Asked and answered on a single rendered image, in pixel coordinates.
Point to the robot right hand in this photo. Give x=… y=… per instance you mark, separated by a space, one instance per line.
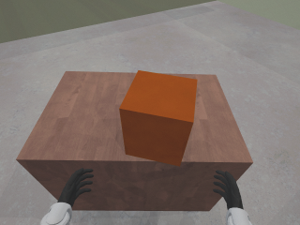
x=232 y=194

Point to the robot left hand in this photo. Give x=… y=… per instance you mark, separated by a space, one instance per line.
x=72 y=190

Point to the carton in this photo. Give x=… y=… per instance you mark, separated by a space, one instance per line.
x=157 y=115

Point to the pedestal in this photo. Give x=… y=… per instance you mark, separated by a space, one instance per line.
x=81 y=127

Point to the left robot forearm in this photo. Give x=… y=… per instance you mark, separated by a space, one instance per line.
x=59 y=213

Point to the right robot forearm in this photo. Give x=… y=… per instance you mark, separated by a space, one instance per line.
x=237 y=216

